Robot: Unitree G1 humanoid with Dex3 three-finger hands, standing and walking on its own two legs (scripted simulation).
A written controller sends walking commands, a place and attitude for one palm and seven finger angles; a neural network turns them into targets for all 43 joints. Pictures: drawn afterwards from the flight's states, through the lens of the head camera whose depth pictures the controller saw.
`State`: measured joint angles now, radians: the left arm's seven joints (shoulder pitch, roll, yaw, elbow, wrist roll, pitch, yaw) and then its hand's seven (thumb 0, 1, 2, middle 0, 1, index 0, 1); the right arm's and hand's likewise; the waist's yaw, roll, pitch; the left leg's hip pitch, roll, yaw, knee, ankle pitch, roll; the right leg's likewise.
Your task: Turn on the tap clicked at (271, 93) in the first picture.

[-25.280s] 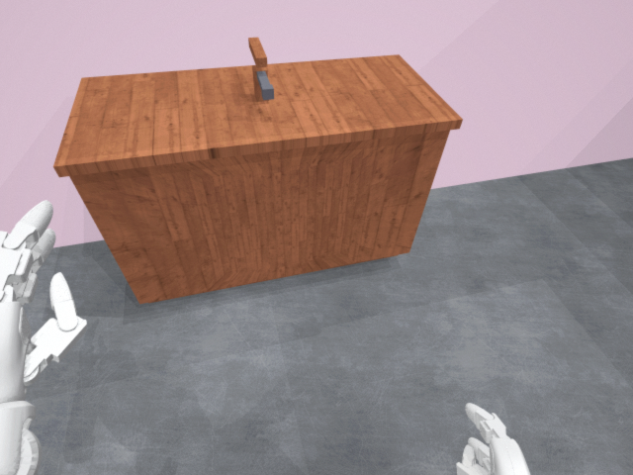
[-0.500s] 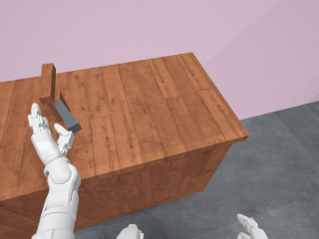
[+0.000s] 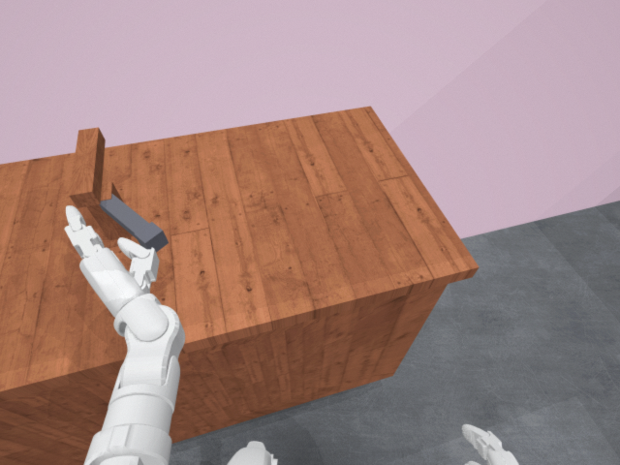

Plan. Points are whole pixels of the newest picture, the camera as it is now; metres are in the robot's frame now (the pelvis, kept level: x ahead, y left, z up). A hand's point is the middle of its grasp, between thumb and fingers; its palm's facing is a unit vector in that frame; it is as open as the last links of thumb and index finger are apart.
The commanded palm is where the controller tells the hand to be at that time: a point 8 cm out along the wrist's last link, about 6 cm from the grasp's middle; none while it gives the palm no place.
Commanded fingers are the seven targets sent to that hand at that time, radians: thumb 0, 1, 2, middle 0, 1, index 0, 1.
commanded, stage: push the lever round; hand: left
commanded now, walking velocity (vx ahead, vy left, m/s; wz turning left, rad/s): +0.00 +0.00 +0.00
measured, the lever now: (151, 238) +0.39 +0.24 +0.06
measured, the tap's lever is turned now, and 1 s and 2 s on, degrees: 35 55 58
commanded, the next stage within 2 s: none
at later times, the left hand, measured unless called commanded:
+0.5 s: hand (172, 243) +0.38 +0.21 +0.07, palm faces +0.80 -0.60 -0.06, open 8.3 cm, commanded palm +0.34 +0.21 +0.06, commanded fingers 0.00 0.90 0.90 -0.15 -0.15 -0.15 -0.15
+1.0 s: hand (182, 229) +0.40 +0.20 +0.07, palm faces +0.87 -0.48 -0.07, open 8.5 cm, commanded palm +0.37 +0.20 +0.06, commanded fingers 0.00 0.90 0.90 -0.15 -0.15 -0.15 -0.15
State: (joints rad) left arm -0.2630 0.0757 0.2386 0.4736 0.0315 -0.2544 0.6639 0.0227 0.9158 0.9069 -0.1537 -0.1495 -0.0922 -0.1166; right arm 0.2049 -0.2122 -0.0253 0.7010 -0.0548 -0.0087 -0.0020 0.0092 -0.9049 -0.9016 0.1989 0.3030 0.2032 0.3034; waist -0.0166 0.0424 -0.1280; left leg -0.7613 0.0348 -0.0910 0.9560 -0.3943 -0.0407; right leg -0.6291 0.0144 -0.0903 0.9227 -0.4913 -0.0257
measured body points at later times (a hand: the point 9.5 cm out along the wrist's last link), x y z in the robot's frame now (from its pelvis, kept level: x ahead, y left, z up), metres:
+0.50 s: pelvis +0.00 -0.01 +0.00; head +0.04 -0.01 +0.45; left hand +0.34 +0.24 +0.07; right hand +0.13 -0.25 -0.12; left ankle +0.04 +0.14 -0.68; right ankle -0.02 -0.11 -0.68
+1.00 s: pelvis -0.02 -0.02 +0.00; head +0.04 -0.02 +0.44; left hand +0.36 +0.22 +0.07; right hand +0.08 -0.26 -0.14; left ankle +0.04 +0.14 -0.68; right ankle -0.02 -0.11 -0.68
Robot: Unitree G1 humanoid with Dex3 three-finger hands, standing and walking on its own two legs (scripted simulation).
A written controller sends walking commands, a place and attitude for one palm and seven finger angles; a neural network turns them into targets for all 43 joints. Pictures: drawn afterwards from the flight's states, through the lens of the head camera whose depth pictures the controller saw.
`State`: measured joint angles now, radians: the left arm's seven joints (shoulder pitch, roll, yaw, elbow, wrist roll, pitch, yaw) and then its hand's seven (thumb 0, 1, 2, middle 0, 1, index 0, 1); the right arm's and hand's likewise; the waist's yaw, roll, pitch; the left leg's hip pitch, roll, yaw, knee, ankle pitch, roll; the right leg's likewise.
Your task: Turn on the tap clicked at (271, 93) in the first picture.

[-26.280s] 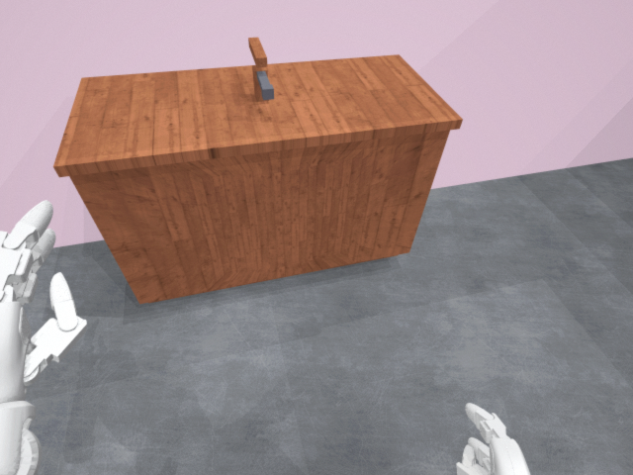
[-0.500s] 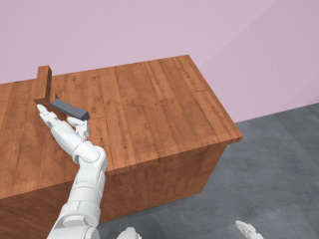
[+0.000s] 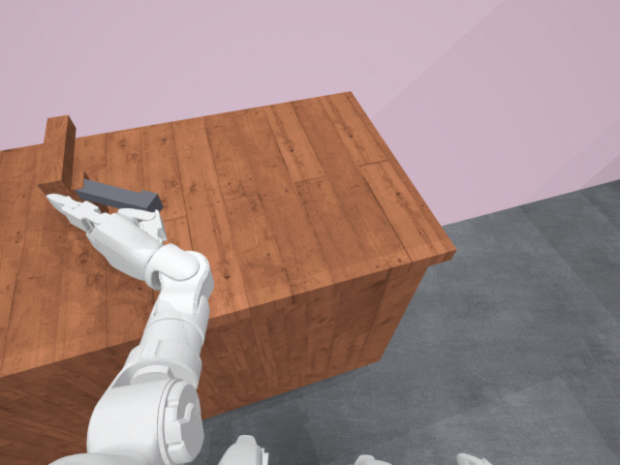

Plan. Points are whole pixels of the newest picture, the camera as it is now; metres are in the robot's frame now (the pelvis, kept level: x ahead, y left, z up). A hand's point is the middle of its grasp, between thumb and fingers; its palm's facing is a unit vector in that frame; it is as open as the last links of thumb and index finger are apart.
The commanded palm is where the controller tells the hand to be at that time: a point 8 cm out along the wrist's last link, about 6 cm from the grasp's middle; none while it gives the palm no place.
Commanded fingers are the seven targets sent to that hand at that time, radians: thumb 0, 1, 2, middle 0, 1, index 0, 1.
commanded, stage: push the lever round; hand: left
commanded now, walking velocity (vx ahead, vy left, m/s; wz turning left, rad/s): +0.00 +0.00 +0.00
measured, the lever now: (147, 205) +0.45 +0.23 +0.07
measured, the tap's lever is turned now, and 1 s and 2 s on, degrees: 55 58 58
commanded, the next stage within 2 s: none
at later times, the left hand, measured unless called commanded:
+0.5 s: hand (158, 214) +0.43 +0.21 +0.07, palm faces +0.89 -0.45 -0.07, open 8.5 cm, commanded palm +0.41 +0.20 +0.06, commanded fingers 0.00 0.90 0.90 -0.15 -0.15 -0.15 -0.15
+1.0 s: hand (158, 214) +0.43 +0.21 +0.07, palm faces +0.89 -0.45 -0.07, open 8.6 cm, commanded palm +0.42 +0.22 +0.06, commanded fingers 0.00 0.90 0.90 -0.15 -0.15 -0.15 -0.15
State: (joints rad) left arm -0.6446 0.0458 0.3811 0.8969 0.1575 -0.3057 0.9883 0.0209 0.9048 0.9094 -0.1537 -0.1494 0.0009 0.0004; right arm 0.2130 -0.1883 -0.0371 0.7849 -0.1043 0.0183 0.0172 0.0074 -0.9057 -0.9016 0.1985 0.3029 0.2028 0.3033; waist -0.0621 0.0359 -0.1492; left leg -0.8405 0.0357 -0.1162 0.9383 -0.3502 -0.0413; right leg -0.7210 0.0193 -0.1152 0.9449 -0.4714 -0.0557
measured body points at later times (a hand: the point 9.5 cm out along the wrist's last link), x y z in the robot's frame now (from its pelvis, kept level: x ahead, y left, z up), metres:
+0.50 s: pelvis +0.00 -0.03 +0.00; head +0.06 -0.02 +0.44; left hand +0.38 +0.23 +0.07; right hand +0.09 -0.27 -0.13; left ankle +0.06 +0.16 -0.68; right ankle +0.00 -0.09 -0.68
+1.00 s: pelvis +0.00 -0.05 -0.01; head +0.06 -0.05 +0.44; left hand +0.38 +0.23 +0.08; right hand +0.09 -0.30 -0.14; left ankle +0.06 +0.15 -0.68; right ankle +0.00 -0.09 -0.68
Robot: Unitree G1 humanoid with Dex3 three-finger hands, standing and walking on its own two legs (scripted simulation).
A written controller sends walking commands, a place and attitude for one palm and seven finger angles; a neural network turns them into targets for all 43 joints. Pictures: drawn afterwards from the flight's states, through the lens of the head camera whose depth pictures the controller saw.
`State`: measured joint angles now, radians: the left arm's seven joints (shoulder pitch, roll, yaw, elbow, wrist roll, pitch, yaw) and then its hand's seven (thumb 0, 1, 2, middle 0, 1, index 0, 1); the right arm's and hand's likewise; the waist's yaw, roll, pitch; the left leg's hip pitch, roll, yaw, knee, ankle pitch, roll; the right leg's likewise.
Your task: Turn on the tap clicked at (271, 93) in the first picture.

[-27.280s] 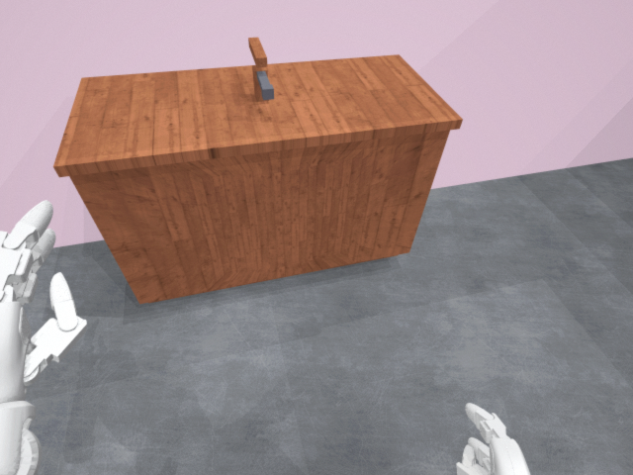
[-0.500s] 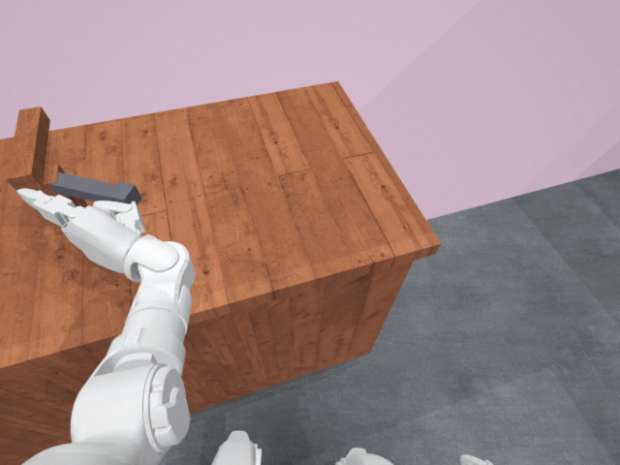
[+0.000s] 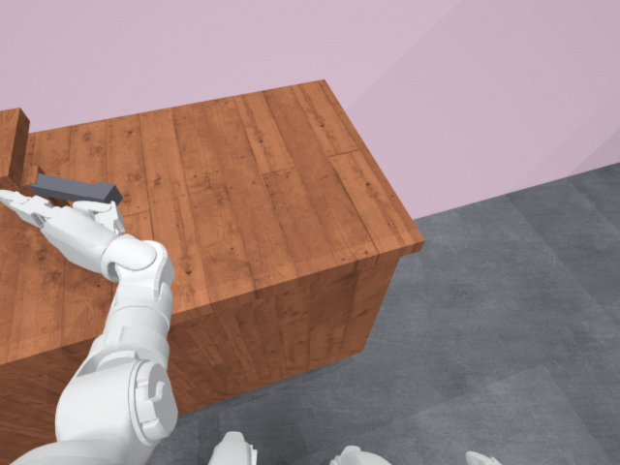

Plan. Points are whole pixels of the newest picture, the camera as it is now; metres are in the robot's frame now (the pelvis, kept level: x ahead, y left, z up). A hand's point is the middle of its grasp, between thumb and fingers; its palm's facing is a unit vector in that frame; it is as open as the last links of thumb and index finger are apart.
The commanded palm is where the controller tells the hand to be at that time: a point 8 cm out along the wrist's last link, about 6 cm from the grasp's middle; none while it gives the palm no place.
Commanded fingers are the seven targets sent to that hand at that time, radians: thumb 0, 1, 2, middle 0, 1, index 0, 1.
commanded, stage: push the lever round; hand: left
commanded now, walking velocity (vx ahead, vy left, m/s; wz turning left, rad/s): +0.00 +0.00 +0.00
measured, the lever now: (105, 197) +0.46 +0.27 +0.07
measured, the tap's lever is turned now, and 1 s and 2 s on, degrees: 58 58 58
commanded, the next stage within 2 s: none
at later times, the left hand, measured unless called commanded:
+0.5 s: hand (112, 210) +0.44 +0.25 +0.07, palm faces +0.88 -0.47 -0.09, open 8.6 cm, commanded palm +0.43 +0.27 +0.07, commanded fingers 0.00 0.90 0.90 -0.15 -0.15 -0.15 -0.15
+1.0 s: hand (112, 211) +0.43 +0.25 +0.08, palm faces +0.87 -0.49 -0.09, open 8.6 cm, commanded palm +0.43 +0.26 +0.07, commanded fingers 0.00 0.90 0.90 -0.15 -0.15 -0.15 -0.15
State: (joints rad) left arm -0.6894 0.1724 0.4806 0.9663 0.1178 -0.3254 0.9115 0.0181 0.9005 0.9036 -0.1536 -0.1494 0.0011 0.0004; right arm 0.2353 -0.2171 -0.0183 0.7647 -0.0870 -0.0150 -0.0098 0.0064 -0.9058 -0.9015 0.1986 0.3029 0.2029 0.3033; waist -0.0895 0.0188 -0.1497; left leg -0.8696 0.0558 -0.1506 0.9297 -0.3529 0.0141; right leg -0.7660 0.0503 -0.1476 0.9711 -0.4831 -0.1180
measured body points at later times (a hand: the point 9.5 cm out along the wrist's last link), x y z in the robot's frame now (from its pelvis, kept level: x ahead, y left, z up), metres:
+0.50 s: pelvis -0.02 -0.01 +0.00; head +0.05 -0.01 +0.44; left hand +0.39 +0.27 +0.08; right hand +0.05 -0.27 -0.13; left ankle +0.07 +0.20 -0.67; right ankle +0.00 -0.04 -0.67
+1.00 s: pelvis -0.03 -0.01 -0.01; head +0.04 -0.01 +0.44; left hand +0.38 +0.27 +0.08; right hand +0.02 -0.27 -0.13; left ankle +0.07 +0.19 -0.67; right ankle +0.00 -0.04 -0.67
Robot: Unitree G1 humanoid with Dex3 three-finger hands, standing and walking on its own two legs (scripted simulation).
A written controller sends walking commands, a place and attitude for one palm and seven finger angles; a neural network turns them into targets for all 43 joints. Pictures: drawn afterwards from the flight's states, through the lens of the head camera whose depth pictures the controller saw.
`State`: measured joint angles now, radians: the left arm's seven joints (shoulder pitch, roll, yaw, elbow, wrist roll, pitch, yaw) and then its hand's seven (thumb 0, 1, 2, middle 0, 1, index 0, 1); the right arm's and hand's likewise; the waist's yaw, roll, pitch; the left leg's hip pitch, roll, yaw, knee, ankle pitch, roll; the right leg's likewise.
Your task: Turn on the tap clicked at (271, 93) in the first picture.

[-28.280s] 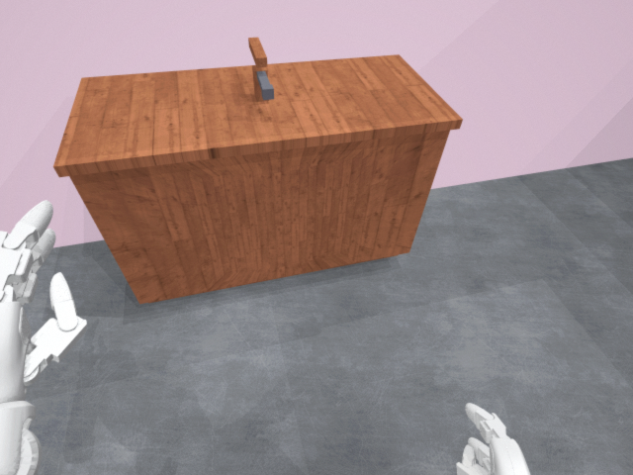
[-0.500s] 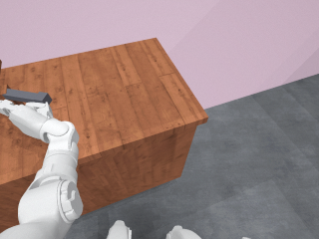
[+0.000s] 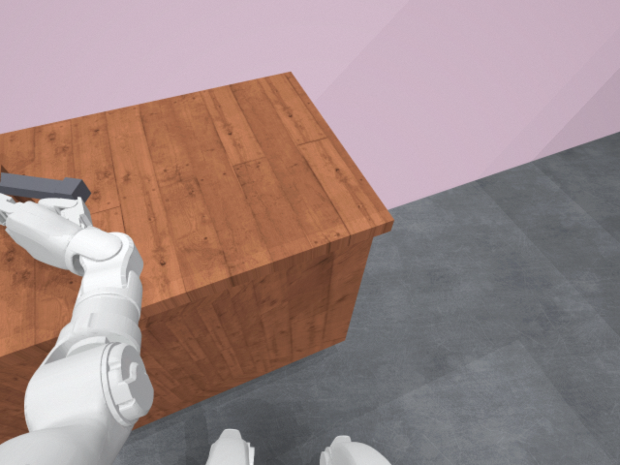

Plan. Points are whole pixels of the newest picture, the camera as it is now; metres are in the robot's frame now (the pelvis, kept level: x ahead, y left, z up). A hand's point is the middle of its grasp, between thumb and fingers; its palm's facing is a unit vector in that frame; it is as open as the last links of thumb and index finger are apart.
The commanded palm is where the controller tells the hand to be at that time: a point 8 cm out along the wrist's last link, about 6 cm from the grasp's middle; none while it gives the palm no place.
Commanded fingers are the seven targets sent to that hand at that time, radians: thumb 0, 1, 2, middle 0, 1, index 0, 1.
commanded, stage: push the lever round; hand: left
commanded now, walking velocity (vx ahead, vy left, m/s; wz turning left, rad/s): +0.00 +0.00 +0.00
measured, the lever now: (73, 192) +0.47 +0.30 +0.08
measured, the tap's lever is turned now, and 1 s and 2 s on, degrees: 58 58 58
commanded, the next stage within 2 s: none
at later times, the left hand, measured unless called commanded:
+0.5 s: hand (81, 204) +0.45 +0.28 +0.08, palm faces +0.90 -0.42 -0.09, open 8.6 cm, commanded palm +0.44 +0.29 +0.07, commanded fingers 0.00 0.90 0.90 -0.15 -0.15 -0.15 -0.15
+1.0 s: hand (81, 204) +0.45 +0.28 +0.08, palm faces +0.90 -0.42 -0.09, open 8.6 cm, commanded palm +0.45 +0.29 +0.07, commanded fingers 0.00 0.90 0.90 -0.15 -0.15 -0.15 -0.15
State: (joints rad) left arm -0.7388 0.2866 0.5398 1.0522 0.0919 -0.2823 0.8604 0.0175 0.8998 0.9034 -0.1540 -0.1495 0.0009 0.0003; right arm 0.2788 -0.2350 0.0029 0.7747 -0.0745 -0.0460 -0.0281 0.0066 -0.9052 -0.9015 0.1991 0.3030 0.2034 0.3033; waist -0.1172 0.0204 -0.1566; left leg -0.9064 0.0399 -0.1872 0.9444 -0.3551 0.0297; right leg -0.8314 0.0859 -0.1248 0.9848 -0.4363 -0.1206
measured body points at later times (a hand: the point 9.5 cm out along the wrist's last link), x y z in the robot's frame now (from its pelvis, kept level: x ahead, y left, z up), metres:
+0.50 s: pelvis +0.01 +0.00 +0.00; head +0.07 +0.00 +0.45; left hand +0.40 +0.30 +0.09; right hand +0.06 -0.26 -0.13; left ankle +0.08 +0.21 -0.67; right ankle +0.03 -0.03 -0.67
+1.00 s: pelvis +0.01 +0.00 +0.00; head +0.08 -0.01 +0.45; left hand +0.40 +0.30 +0.09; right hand +0.08 -0.26 -0.13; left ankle +0.08 +0.21 -0.67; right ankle +0.03 -0.03 -0.67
